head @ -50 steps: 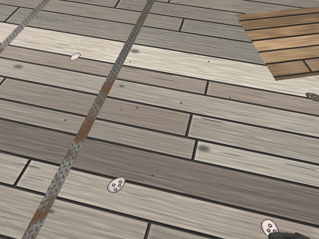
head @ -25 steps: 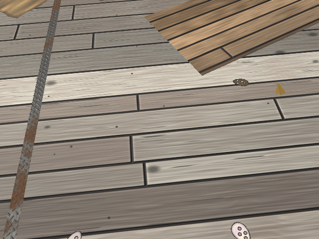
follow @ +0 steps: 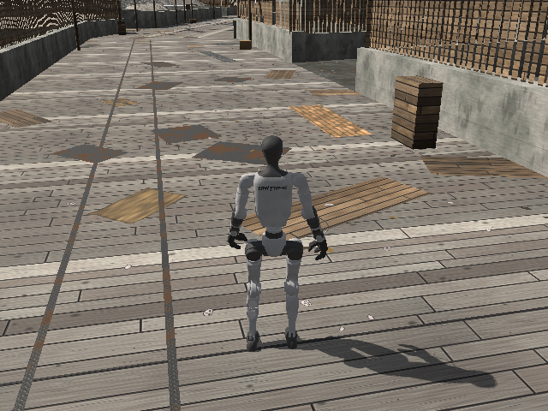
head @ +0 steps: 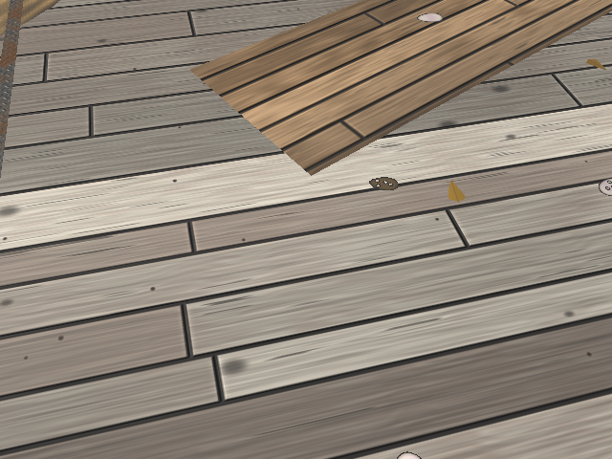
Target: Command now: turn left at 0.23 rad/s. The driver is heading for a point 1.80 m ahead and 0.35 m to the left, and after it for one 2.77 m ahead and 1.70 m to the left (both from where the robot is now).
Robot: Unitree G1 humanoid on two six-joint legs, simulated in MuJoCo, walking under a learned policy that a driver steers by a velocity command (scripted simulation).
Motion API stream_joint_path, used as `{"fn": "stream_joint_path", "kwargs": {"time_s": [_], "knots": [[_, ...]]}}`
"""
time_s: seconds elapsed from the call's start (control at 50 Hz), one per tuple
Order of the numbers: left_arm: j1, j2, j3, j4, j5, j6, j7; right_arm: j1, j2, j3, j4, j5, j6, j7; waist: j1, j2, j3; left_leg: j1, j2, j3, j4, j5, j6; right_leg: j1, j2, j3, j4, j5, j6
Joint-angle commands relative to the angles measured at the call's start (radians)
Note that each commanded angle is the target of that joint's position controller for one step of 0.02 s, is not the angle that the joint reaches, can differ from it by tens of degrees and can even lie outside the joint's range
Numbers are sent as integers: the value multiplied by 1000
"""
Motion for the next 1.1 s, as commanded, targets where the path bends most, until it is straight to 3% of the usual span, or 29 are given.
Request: {"fn": "stream_joint_path", "kwargs": {"time_s": [0.02,0.06,0.1,0.16,0.18,0.22,0.24,0.26,0.28,0.36,0.42,0.46,0.48,0.5,0.52,0.54,0.58,0.62,0.66,0.76,0.78,0.84,0.9,0.96,1.02,1.04,1.06,1.08,1.1], "knots": [[-12,159,54,-61,-9,-5,24,-123,-185,-34,-93,3,-28,-3,57,203,-12,-95,167,-265,-234,131,140,108,-26,-12,9,-1,1],[0,153,61,-61,-15,7,28,-92,-205,-43,-97,12,-35,-7,44,197,-21,-81,148,-273,-213,142,134,111,-28,-17,20,0,-11],[10,132,65,-61,-19,6,24,-68,-194,-45,-103,19,-29,-16,36,173,-38,-78,130,-278,-181,153,136,120,-31,-25,15,-1,-19],[53,139,79,-54,-19,3,20,-70,-170,-45,-135,25,-14,-25,39,77,-58,-145,68,-229,-81,119,107,178,-90,3,-42,11,-49],[84,156,86,-48,-17,4,21,-77,-152,-42,-149,28,-10,-26,45,0,-60,-206,24,-169,3,72,76,215,-151,59,-99,14,-80],[98,195,91,-53,-6,-1,25,-53,-121,-37,-170,28,-1,-22,40,-229,-88,-315,-44,-4,338,-221,17,264,-430,329,-240,188,-238],[101,180,81,-69,2,-13,29,-67,-159,-53,-177,25,5,-17,52,-185,-94,-356,-6,-28,552,-340,2,252,-498,370,-254,308,-301],[62,175,75,-81,0,-22,34,-55,-168,-64,-173,31,13,-13,26,-101,-91,-353,17,-52,646,-316,-4,225,-482,309,-243,346,-292],[8,181,76,-89,-12,-25,35,-36,-145,-61,-168,36,24,-12,0,-67,-71,-343,43,-52,618,-259,-10,198,-433,213,-244,313,-247],[-9,218,87,-70,-18,-9,37,-71,-86,-33,-198,31,36,10,25,-123,-72,-178,43,53,353,-138,-27,133,-318,-30,-221,310,-179],[23,243,94,-51,-39,1,32,-47,-118,-42,-216,32,37,32,22,-146,-120,-67,5,112,144,-46,-5,178,-352,-56,-153,330,-161],[52,218,89,-27,-56,7,24,37,-139,-58,-191,27,44,31,-8,-105,-127,102,-44,133,-56,98,46,98,-328,-115,-34,188,-79],[99,173,79,-13,-37,9,15,68,-210,-81,-191,24,45,19,2,70,-101,228,47,-43,-146,329,104,-71,-252,-201,166,-12,8],[64,111,54,-70,18,9,9,71,-330,-98,-231,10,40,1,29,370,-85,311,336,-455,-158,727,273,-375,-110,-207,490,-490,104],[-46,161,67,-105,-8,2,17,95,-316,-91,-251,-34,12,18,-62,249,-179,233,388,-539,-219,616,407,-393,-67,-12,646,-494,96],[-66,187,77,-106,-35,4,24,50,-298,-85,-253,-33,-10,22,-32,171,-119,201,328,-452,-236,488,365,-414,-79,18,680,-401,77],[-29,200,87,-69,-23,11,45,-49,-222,-67,-268,11,-18,3,19,118,-72,153,233,-342,-229,338,252,-414,-108,40,629,-225,68],[9,194,90,-61,-17,10,45,-64,-198,-55,-280,13,-12,-12,44,130,-93,101,189,-299,-232,365,236,-335,-84,36,631,-135,77],[35,171,84,-52,-25,5,39,-44,-176,-47,-284,10,-13,-22,44,120,-127,147,182,-275,-227,385,239,-325,-75,36,593,-87,84],[16,110,48,-37,-28,7,18,-43,-101,-13,-255,-11,-21,-25,17,143,-115,113,155,-189,-250,279,224,-144,-129,26,276,-27,102],[19,112,44,-32,-31,5,9,-24,-103,-11,-239,-15,-22,-20,4,150,-110,87,151,-184,-281,136,227,-92,-130,8,219,-31,98],[-22,172,50,-54,-54,-8,-5,25,-204,-39,-214,-7,-24,-7,-47,178,-3,82,204,-294,-368,-221,254,-139,-97,-43,176,-123,62],[-35,164,42,-61,-63,-36,-16,63,-205,-44,-198,9,-36,-11,-60,129,34,206,266,-357,-380,-259,263,-234,-112,-24,136,-187,9],[-2,142,36,-46,-66,-59,-32,44,-197,-47,-201,20,-46,-13,-32,106,19,232,261,-295,-369,-187,248,-178,-110,-43,65,-170,-39],[139,139,42,19,-60,-64,-42,-24,-180,-48,-220,32,-45,-2,57,81,-33,80,178,-129,-257,-51,192,134,-53,-107,-102,-26,-77],[245,172,56,50,-65,-62,-38,-52,-138,-37,-235,25,-52,1,101,46,-75,-25,132,-50,-116,30,150,293,-83,-39,-109,-38,-105],[360,285,86,68,-65,-62,-29,-104,-68,-16,-291,5,-70,6,119,-179,-121,-238,-10,113,230,19,60,456,-282,296,-197,-65,-209],[400,312,93,60,-59,-72,-39,-153,-92,-21,-326,3,-98,9,150,-274,-79,-535,-103,57,429,-258,24,565,-405,627,-310,-125,-336],[362,251,74,43,-49,-81,-38,-133,-139,-32,-316,28,-119,22,127,-169,-34,-633,-34,-19,530,-255,32,578,-407,595,-315,-143,-333]]}}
